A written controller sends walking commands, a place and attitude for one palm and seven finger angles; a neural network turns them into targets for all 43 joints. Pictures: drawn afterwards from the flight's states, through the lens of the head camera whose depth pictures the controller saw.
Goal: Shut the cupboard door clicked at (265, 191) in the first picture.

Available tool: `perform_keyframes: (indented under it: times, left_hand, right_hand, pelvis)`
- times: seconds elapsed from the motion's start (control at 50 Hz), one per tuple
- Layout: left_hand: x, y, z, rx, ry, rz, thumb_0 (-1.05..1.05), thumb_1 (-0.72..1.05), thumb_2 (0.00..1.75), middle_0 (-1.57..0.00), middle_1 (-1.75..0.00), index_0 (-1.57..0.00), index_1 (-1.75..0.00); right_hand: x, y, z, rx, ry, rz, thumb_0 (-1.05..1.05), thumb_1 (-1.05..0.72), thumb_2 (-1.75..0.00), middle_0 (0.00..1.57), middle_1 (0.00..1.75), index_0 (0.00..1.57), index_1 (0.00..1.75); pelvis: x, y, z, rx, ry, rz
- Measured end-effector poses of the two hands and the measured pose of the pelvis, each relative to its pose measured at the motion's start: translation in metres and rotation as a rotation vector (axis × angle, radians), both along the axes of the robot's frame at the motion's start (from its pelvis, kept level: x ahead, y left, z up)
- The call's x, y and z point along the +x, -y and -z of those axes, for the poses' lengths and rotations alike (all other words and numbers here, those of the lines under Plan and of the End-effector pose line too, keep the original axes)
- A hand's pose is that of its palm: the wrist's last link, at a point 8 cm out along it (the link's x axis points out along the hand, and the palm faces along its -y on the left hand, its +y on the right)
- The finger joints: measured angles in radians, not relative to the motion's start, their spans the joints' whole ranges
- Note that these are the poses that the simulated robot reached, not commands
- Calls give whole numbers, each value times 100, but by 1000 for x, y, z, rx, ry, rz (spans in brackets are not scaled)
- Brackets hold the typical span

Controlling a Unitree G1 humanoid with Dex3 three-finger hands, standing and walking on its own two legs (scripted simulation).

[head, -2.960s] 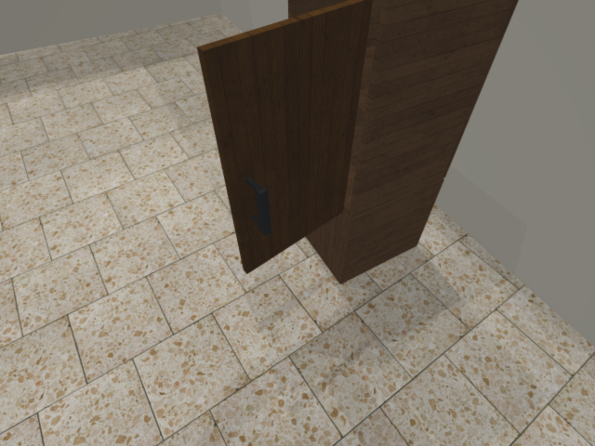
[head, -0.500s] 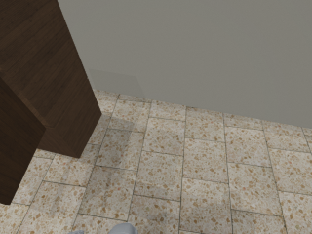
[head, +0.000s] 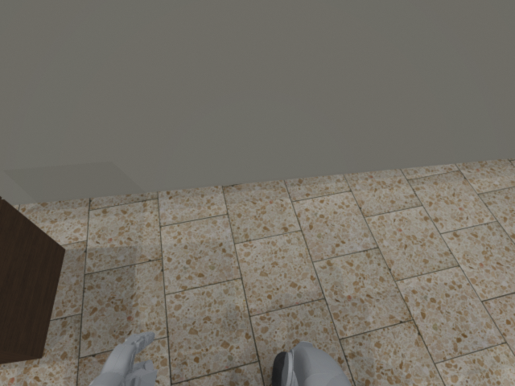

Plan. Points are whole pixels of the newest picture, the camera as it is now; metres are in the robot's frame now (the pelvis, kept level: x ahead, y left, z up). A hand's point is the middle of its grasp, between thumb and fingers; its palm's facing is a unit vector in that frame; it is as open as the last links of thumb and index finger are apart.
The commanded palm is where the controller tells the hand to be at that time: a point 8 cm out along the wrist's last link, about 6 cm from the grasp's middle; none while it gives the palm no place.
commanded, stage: walk to a spot facing it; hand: left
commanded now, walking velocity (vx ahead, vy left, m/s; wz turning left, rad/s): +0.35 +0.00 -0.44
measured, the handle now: out of the picture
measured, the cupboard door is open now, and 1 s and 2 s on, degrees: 100 100 100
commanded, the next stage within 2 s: turn to face it in 0.50 s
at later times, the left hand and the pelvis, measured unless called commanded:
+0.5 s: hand (187, 337) +0.21 +0.13 -0.15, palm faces -0.05 -0.98 -0.21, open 7.3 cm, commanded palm none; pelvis +0.23 -0.05 +0.01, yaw -9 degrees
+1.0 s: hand (224, 178) +0.56 +0.08 -0.15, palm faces -0.08 -0.96 -0.28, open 7.3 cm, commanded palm none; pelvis +0.41 -0.11 +0.00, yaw -3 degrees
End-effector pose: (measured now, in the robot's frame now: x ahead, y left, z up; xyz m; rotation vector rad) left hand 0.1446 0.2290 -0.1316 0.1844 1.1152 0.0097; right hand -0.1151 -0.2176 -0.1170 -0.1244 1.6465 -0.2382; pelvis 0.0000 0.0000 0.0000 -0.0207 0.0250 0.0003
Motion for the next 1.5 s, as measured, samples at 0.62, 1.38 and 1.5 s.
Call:
perform_keyframes:
  times: [0.62,1.38,1.5]
  left_hand:
    - [92,58,10,47,-461,-88,1,91,90,-20,-30,-20,-30]
    - [313,95,13,78,-123,-353,0,92,90,-21,-30,-20,-30]
    - [293,77,4,119,-187,-438,1,91,90,-20,-30,-20,-30]
  right_hand:
    - [537,66,4,-14,674,-62,1,-91,-90,20,30,20,30]
    - [758,141,0,-16,549,-416,1,-91,-90,20,30,19,30]
    - [784,128,-9,-12,569,-503,0,-91,-90,20,30,20,30]
  pelvis:
    - [302,49,7,22,21,212]
    - [455,123,9,41,2,-223]
    - [463,126,2,32,-9,-276]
